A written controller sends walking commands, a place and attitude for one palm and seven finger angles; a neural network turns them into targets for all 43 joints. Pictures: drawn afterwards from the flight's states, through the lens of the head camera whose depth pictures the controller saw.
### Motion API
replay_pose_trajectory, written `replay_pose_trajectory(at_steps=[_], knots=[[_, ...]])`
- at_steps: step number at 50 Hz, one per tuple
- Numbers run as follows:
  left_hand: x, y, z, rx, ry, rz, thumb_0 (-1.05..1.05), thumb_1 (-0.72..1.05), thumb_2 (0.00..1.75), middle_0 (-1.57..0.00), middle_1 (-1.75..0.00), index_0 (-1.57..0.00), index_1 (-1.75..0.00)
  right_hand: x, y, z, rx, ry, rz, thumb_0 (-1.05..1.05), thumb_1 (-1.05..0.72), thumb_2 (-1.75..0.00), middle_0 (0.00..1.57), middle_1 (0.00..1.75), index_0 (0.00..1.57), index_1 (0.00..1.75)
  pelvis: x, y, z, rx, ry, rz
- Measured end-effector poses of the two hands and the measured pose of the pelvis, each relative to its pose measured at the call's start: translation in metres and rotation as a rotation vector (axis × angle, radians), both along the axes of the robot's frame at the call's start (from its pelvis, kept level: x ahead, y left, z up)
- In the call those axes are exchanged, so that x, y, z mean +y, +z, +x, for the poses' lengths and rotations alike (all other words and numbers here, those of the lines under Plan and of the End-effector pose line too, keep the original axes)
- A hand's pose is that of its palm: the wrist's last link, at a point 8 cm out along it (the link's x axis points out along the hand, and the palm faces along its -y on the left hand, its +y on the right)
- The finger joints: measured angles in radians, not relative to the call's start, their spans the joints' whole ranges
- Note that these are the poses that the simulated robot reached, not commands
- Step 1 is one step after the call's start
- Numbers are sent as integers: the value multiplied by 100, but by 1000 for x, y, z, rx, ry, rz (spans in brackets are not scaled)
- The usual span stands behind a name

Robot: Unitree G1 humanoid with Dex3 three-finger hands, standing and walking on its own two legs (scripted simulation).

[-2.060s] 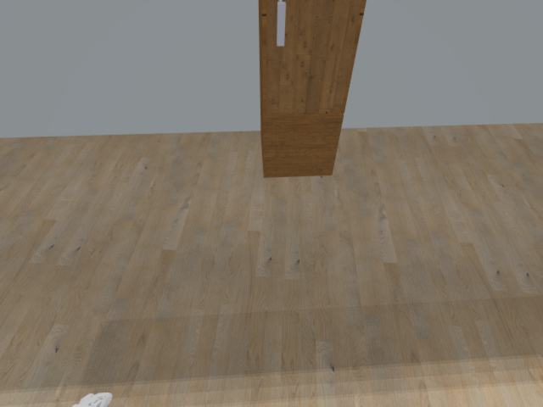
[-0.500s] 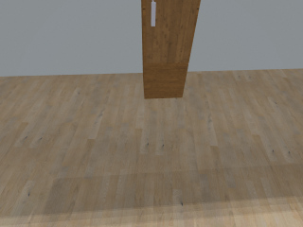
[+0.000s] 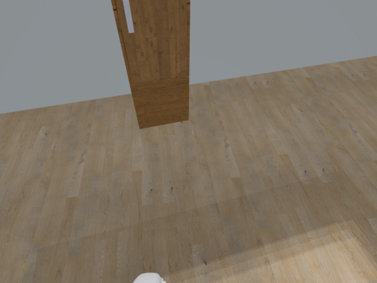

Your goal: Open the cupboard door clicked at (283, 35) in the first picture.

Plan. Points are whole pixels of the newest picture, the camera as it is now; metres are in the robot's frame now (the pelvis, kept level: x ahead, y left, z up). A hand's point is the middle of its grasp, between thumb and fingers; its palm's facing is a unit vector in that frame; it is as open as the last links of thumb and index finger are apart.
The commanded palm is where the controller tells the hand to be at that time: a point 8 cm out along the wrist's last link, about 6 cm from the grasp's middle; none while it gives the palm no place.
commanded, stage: walk to a spot facing it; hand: left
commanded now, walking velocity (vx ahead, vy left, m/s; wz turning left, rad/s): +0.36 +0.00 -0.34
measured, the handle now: (128, 14) +1.19 +0.41 +0.05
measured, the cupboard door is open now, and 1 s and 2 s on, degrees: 0 0 0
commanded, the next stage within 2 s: none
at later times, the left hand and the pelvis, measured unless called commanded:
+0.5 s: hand (98, 235) +0.25 +0.28 -0.18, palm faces -0.14 -0.98 -0.16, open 7.4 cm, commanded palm none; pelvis +0.21 +0.10 +0.00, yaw -13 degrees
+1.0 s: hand (164, 154) +0.55 +0.15 -0.18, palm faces -0.51 -0.86 -0.10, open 7.4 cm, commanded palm none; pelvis +0.38 +0.06 -0.01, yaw -29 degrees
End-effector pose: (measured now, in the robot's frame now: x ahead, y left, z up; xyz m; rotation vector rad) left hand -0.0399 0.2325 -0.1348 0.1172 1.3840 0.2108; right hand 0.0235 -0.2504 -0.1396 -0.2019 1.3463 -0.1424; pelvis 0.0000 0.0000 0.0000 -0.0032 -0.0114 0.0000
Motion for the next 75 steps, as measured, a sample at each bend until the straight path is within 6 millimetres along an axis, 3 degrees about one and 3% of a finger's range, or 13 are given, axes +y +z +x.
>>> replay_pose_trajectory(at_steps=[9,15,18,25,32,39,47,50,53,60,64,69,75], knots=[[5,1,46,98,-53,-53,0,90,90,-20,-30,-21,-30,32,21,128,-230,-33,25,1,-91,-90,19,30,20,30,23,6,64,18,-73,-20],[41,-21,105,114,-54,-63,0,90,90,-20,-30,-21,-30,71,19,212,-296,-7,16,1,-91,-90,19,30,20,30,54,-9,127,19,-103,-39],[65,-37,147,123,-88,-68,0,90,90,-20,-30,-21,-30,87,16,234,-334,-31,-14,0,-91,-90,20,30,20,30,71,-19,155,3,-144,-34],[102,-20,296,-38,-235,-50,0,91,90,-20,-30,-20,-30,105,30,199,-226,-234,-71,-1,-93,-90,20,30,21,30,97,2,207,-19,-233,-38],[100,-2,418,-160,-338,-52,0,91,90,-19,-30,-20,-30,126,31,153,-44,-391,-87,-1,-93,-90,20,30,20,30,109,10,260,-9,-311,-30],[66,-5,498,-150,-452,-87,0,91,90,-19,-30,-20,-30,176,22,134,100,-536,-8,0,-92,-90,19,30,20,30,104,7,310,-6,-388,-30],[-9,-15,582,-151,-600,-142,0,91,90,-19,-30,-20,-30,218,14,149,247,-673,116,0,-91,-90,20,30,20,30,79,-3,363,14,-471,-40],[-38,-20,612,-176,-645,-148,0,91,90,-19,-30,-20,-30,213,7,163,275,-719,145,0,-91,-90,20,30,21,30,62,-10,383,17,-508,-31],[-52,-25,633,-220,-649,-136,0,91,90,-20,-30,-20,-30,187,-7,187,258,-737,148,1,-90,-90,20,30,21,30,45,-21,403,14,-543,-7],[-31,-5,661,-158,-699,-8,-1,92,90,-20,-30,-21,-30,82,-5,304,-83,-712,-7,1,-91,-90,20,30,20,30,38,-7,430,8,-632,-5],[-20,7,681,-139,-737,31,0,91,90,-20,-30,-21,-30,43,10,362,-250,-684,-71,0,-91,-90,19,30,20,30,44,-1,445,20,-679,12],[-9,11,709,-144,-761,32,0,91,90,-20,-30,-21,-30,30,23,406,-329,-661,-108,0,-91,-90,19,30,20,30,56,1,467,27,-741,23],[4,-9,750,-130,-788,1,0,90,90,-20,-30,-21,-30,50,28,426,-325,-687,-157,0,-91,-90,20,30,20,30,75,-8,499,30,-806,7]])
